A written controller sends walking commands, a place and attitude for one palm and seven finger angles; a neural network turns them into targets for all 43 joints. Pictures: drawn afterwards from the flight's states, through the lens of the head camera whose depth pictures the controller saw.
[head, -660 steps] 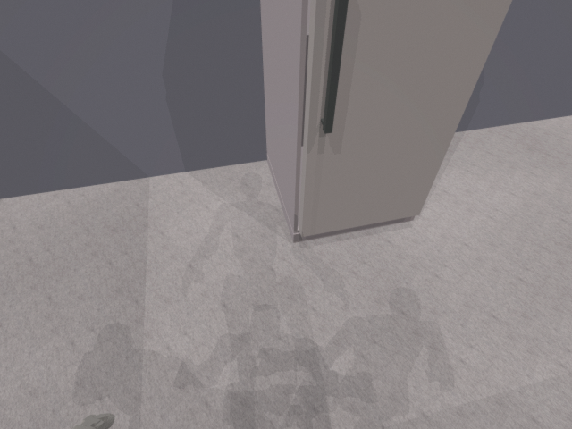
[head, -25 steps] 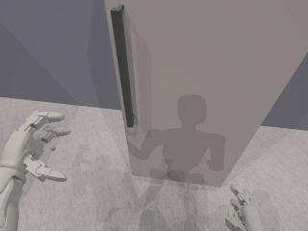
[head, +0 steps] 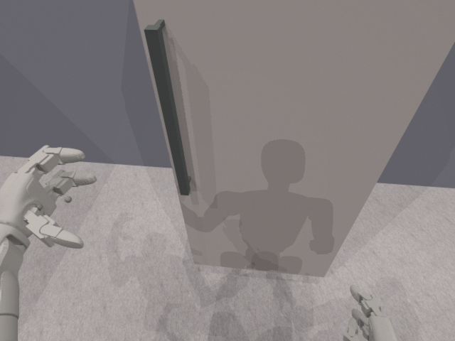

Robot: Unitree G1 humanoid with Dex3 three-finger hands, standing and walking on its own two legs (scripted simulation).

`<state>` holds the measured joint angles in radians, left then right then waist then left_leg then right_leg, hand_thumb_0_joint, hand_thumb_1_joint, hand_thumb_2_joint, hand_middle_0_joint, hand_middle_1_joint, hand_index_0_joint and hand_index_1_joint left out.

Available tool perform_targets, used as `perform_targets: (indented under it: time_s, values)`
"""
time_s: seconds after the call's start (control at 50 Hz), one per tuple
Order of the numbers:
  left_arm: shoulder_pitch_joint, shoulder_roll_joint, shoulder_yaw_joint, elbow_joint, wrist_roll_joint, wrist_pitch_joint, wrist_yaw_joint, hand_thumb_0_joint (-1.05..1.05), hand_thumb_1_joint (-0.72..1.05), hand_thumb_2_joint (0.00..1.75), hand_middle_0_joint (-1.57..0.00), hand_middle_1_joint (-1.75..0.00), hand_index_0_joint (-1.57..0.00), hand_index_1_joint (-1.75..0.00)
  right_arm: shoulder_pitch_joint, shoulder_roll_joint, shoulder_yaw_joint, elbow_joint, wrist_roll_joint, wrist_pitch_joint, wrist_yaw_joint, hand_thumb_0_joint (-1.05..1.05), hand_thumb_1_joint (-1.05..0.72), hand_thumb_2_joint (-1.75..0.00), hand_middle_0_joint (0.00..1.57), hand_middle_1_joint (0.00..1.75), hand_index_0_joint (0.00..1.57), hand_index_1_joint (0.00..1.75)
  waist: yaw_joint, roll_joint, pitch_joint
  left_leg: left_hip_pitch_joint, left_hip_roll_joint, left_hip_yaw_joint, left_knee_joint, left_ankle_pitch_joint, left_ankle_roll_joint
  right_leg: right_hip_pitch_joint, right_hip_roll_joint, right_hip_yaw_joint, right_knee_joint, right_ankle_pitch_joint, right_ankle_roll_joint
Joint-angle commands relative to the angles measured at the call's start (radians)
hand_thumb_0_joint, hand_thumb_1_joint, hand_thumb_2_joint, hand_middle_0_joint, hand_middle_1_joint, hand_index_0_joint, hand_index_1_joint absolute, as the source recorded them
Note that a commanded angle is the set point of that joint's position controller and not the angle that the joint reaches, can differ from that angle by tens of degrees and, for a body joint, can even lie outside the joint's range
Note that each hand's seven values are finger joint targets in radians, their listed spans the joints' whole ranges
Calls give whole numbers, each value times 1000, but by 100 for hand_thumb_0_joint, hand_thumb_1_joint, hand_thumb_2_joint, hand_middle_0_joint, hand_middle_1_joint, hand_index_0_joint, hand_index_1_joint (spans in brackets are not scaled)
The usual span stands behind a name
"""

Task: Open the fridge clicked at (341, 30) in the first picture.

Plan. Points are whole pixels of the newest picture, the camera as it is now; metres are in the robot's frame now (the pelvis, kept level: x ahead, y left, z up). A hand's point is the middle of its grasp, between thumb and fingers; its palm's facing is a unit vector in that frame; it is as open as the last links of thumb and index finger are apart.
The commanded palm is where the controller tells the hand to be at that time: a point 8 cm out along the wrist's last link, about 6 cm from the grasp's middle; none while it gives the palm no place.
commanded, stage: raise the hand to about handle height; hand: left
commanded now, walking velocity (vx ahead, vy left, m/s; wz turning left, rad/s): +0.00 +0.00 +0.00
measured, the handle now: (175, 124) +0.54 +0.17 +0.10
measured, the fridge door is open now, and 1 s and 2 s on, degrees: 0 0 0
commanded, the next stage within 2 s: move the hooked fingers beside the handle in 0.26 s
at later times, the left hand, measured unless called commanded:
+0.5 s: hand (68, 200) +0.27 +0.27 +0.15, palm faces +0.04 -1.00 -0.03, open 14.0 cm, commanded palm +0.25 +0.31 +0.16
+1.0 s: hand (100, 167) +0.35 +0.25 +0.15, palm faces +0.00 -1.00 -0.01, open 14.0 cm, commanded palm +0.32 +0.30 +0.15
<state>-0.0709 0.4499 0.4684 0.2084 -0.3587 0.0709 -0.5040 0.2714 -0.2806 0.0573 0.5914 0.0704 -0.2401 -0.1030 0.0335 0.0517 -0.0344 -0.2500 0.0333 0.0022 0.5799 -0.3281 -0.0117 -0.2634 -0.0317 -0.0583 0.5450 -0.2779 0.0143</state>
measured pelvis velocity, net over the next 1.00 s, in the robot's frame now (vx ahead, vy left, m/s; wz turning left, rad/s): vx -0.01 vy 0.00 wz -0.01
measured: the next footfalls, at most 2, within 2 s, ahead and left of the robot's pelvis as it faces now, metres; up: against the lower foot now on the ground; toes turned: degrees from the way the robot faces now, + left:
none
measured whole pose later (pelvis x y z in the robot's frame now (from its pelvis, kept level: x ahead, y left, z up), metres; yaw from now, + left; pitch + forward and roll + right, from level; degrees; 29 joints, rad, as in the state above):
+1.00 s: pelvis -0.01 +0.00 +0.00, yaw -1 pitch +2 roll +0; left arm -0.38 0.45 0.40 0.53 -0.28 0.00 -0.44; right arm 0.30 -0.28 0.06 0.62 0.07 -0.20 -0.12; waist 0.00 0.04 -0.03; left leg -0.29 0.03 0.01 0.57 -0.31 -0.01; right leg -0.32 -0.03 -0.05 0.55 -0.26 0.01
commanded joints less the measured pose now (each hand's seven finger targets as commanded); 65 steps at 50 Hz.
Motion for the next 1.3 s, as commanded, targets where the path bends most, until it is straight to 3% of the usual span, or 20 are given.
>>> perform_targets:
  time_s: [0.0, 0.24, 0.28, 0.34, 0.46, 0.54, 0.58, 0.66, 0.7, 0.76, 0.78, 0.82, 0.88, 0.94, 0.98, 1.08, 1.1, 1.14, 1.22, 1.28]
  values:
    - [-272, 296, 116, -240, -24, -86, 17, 0, -50, 30, -30, -120, -30, -120, -115, -107, -42, -167, -3, -57, -14, 0, -90, -90, 20, 30, 20, 30, 18, 35, -172, 42, -40, 0, -89, 264, 32, 89, 40, -1, -61, 251, -28]
    - [-276, 266, 80, -198, -14, -69, 7, 0, -50, 30, -30, -120, -30, -120, -118, -103, -37, -159, 1, -53, -27, 0, -90, -90, 20, 30, 20, 30, 9, 34, -142, 54, -41, -1, -105, 230, 32, 72, 40, -3, -79, 227, -26]
    - [-260, 267, 87, -179, -24, -70, 5, 0, -50, 30, -30, -120, -30, -120, -118, -106, -38, -158, -1, -52, -25, 0, -90, -90, 20, 30, 20, 30, 13, -16, -141, 42, -38, -3, -103, 233, 33, 89, 41, 0, -82, 228, -25]
    - [-279, 268, 82, -197, -22, -75, 3, 0, -50, 30, -30, -120, -30, -120, -125, -104, -37, -161, 1, -52, -25, 0, -90, -90, 20, 30, 20, 30, 9, 24, -145, 49, -42, -1, -105, 218, 32, 75, 39, 3, -83, 214, -24]
    - [-437, 268, 45, -110, -1, -93, 21, 0, -50, 30, -30, -120, -30, -120, -110, -109, -37, -137, 3, -50, -42, 0, -90, -90, 20, 30, 20, 30, -18, 18, -113, 38, -41, -8, -110, 148, 31, 28, 39, 8, -99, 127, -22]
    - [-547, 238, -17, -90, 23, -109, 31, 0, -50, 30, -30, -120, -30, -120, -111, -106, -34, -134, 4, -49, -48, 0, -90, -90, 20, 30, 20, 30, -28, 58, -151, 59, -40, -13, -113, 151, 29, 25, 35, 4, -90, 123, -28]
    - [-527, 272, 15, -48, 22, -116, 38, 0, -50, 30, -30, -120, -30, -120, -100, -113, -37, -130, -1, -48, -47, 0, -90, -90, 20, 30, 20, 30, -15, -2, -171, 50, -36, -12, -107, 172, 32, 52, 35, 7, -88, 144, -28]
    - [-537, 281, 27, 28, 34, -108, 46, 0, -50, 30, -30, -120, -30, -120, -98, -114, -36, -135, 0, -38, -39, 0, -90, -90, 20, 30, 20, 30, -6, 22, -170, 20, -39, -9, -111, 179, 28, 51, 30, 5, -75, 166, -32]
    - [-556, 295, 36, 65, 36, -108, 52, 0, -50, 30, -30, -120, -30, -120, -95, -120, -37, -136, 1, -29, -34, 0, -90, -90, 20, 30, 20, 30, -8, -12, -169, -4, -37, -3, -109, 176, 29, 61, 28, 10, -76, 162, -29]
    - [-596, 290, 28, 46, 44, -125, 58, 0, -50, 30, -30, -120, -30, -120, -86, -118, -42, -145, -1, -27, -30, 0, -90, -90, 20, 30, 20, 30, -7, 31, -214, 28, -37, -3, -104, 209, 28, 61, 30, 9, -62, 197, -34]
    - [-593, 297, 33, 45, 41, -132, 60, 0, -50, 30, -30, -120, -30, -120, -81, -121, -43, -144, -3, -25, -28, 0, -90, -90, 20, 30, 20, 30, -5, 3, -229, 26, -34, 2, -97, 229, 30, 80, 31, 12, -59, 219, -33]
    - [-603, 314, 50, 76, 45, -136, 61, 0, -50, 30, -30, -120, -30, -120, -68, -124, -45, -138, -3, -19, -27, 0, -90, -90, 20, 30, 20, 30, -9, 1, -232, 16, -34, 4, -96, 233, 30, 78, 31, 11, -54, 236, -32]
    - [-641, 276, 7, 111, 45, -138, 57, 0, -50, 30, -30, -120, -30, -120, -58, -127, -47, -132, 0, -11, -28, 0, -90, -90, 20, 30, 20, 30, -22, -19, -204, 10, -31, 5, -94, 229, 31, 50, 33, 11, -56, 231, -32]
    - [-714, 266, -22, 112, 58, -143, 61, 0, -50, 30, -30, -120, -30, -120, -47, -128, -51, -125, 1, -5, -30, 0, -90, -90, 20, 30, 20, 30, -37, 22, -218, 25, -33, 1, -93, 220, 29, 25, 33, 9, -52, 219, -34]
    - [-715, 288, 0, 102, 59, -158, 72, 0, -50, 30, -30, -120, -30, -120, -42, -129, -54, -125, -3, -3, -28, 0, -90, -90, 20, 30, 20, 30, -26, 19, -246, 33, -33, 4, -85, 240, 31, 45, 33, 15, -49, 233, -36]
    - [-789, 279, -24, 180, 71, -167, 79, 0, -50, 30, -30, -120, -30, -120, -23, -133, -53, -106, -5, 14, -27, 0, -90, -90, 20, 30, 20, 30, -42, 6, -241, 13, -31, 3, -81, 239, 31, 30, 33, 13, -44, 243, -36]
    - [-793, 310, 3, 204, 77, -167, 83, 0, -50, 30, -30, -120, -30, -120, -16, -136, -57, -102, -5, 18, -27, 0, -90, -90, 20, 30, 20, 30, -40, 3, -247, 11, -30, 2, -78, 247, 30, 32, 32, 14, -39, 256, -35]
    - [-830, 270, -38, 206, 85, -174, 84, 0, -50, 30, -30, -120, -30, -120, -13, -131, -54, -105, -6, 22, -24, 0, -90, -90, 20, 30, 20, 30, -46, 29, -263, 23, -31, 0, -75, 265, 28, 24, 32, 12, -32, 271, -38]
    - [-895, 278, -46, 290, 92, -185, 88, 0, -50, 30, -30, -120, -30, -120, 5, -137, -55, -92, -6, 37, -23, 0, -90, -90, 20, 30, 20, 30, -59, 5, -248, -1, -30, -1, -68, 238, 29, 1, 32, 14, -31, 253, -36]
    - [-923, 334, -6, 342, 102, -203, 96, 0, -50, 30, -30, -120, -30, -120, 23, -145, -59, -86, -11, 51, -20, 0, -90, -90, 20, 30, 20, 30, -51, -22, -275, -22, -31, -2, -57, 243, 32, 20, 32, 18, -21, 255, -39]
